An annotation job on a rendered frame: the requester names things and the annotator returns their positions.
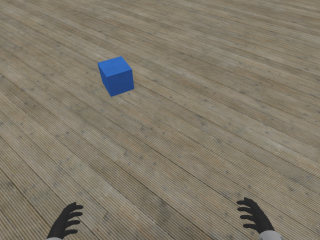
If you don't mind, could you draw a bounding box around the robot right hand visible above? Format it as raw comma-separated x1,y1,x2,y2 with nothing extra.
236,197,275,234

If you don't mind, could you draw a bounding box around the carton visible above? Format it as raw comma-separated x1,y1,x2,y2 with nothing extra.
97,56,134,97

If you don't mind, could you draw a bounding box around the robot left hand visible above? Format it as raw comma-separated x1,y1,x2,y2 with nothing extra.
46,202,84,239

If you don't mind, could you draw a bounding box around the right robot forearm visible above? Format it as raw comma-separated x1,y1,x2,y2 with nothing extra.
259,230,285,240

